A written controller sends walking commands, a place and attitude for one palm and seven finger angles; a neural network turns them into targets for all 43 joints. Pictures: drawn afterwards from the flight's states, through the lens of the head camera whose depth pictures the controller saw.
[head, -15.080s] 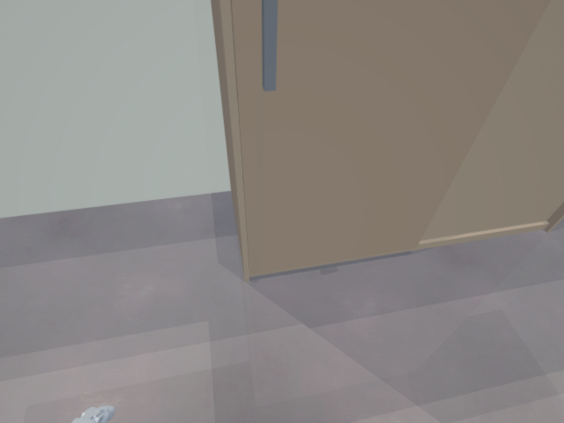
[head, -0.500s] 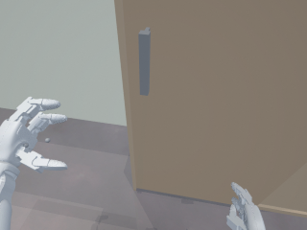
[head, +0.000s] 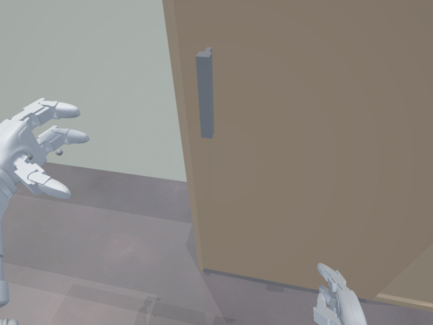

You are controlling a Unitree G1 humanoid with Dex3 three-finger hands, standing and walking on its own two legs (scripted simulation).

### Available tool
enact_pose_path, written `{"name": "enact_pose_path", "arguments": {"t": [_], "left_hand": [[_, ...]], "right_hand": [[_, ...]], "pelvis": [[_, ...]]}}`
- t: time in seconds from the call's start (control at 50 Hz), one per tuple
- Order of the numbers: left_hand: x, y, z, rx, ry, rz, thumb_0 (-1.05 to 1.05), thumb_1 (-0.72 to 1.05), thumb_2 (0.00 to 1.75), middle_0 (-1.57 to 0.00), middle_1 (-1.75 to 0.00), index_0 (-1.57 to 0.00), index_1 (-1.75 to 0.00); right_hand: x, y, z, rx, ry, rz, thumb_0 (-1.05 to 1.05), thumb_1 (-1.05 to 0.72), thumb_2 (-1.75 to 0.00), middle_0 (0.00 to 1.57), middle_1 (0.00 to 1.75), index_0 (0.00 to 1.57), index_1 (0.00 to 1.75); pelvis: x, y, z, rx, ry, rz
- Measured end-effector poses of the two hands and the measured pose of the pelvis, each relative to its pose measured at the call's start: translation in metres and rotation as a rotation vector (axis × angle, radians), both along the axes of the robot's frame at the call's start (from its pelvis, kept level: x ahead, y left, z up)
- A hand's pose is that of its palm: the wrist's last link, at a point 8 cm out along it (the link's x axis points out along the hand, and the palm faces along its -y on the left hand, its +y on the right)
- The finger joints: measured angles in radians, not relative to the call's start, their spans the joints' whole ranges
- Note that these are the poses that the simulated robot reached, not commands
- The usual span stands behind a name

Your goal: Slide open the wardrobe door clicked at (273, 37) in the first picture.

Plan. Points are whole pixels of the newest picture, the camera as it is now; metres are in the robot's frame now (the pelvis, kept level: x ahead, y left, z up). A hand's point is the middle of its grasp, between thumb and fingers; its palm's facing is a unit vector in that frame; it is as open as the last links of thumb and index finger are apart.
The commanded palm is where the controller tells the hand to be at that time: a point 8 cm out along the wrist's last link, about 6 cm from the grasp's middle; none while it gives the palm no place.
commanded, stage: raise the hand with hooked fingers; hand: left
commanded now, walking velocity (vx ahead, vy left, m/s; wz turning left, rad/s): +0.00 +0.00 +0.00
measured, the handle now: (208, 94) +0.52 +0.09 +0.20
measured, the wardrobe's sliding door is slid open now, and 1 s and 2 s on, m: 0.00 0.00 0.00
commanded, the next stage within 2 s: move the hooked fingers beside the handle in 0.40 s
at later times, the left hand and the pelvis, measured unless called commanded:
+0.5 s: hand (88, 149) +0.30 +0.24 +0.22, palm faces -0.04 -0.99 -0.11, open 14.0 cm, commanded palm +0.27 +0.29 +0.22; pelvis +0.02 -0.02 +0.00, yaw -1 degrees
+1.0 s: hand (115, 132) +0.35 +0.22 +0.22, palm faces -0.07 -1.00 -0.05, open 14.0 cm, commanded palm +0.32 +0.27 +0.22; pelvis +0.02 -0.01 +0.00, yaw -2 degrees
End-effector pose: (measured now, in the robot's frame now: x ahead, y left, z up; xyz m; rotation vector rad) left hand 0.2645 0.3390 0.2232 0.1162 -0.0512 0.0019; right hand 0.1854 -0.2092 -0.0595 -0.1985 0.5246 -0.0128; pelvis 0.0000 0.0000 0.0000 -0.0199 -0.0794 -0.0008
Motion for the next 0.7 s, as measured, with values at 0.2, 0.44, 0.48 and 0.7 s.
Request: {"name": "enact_pose_path", "arguments": {"t": [0.2, 0.44, 0.48, 0.7], "left_hand": [[0.003, -0.030, -0.004, -0.018, -0.081, -0.048, -0.02, -0.50, 0.30, -0.31, -1.20, -0.31, -1.20], [0.012, -0.042, 0.000, 0.002, -0.042, -0.047, -0.02, -0.50, 0.30, -0.30, -1.20, -0.30, -1.20], [0.013, -0.042, -0.001, -0.007, -0.043, -0.051, -0.02, -0.50, 0.30, -0.30, -1.20, -0.31, -1.20], [0.025, -0.039, -0.007, -0.036, -0.034, -0.026, -0.02, -0.50, 0.30, -0.30, -1.20, -0.31, -1.20]], "right_hand": [[0.001, -0.027, 0.006, -0.016, -0.019, -0.049, 0.02, -0.91, -0.90, 0.20, 0.30, 0.20, 0.30], [0.016, -0.030, 0.002, 0.009, -0.020, -0.043, 0.02, -0.91, -0.90, 0.20, 0.30, 0.20, 0.30], [0.017, -0.029, 0.002, 0.014, -0.021, -0.045, 0.02, -0.91, -0.90, 0.20, 0.30, 0.20, 0.30], [0.019, -0.031, 0.003, 0.001, -0.011, -0.050, 0.02, -0.91, -0.90, 0.20, 0.30, 0.20, 0.30]], "pelvis": [[0.009, -0.011, 0.000, 0.006, -0.004, -0.020], [0.015, -0.019, 0.000, 0.013, 0.005, -0.019], [0.017, -0.020, 0.000, 0.014, 0.007, -0.022], [0.019, -0.019, 0.000, 0.014, 0.009, -0.020]]}}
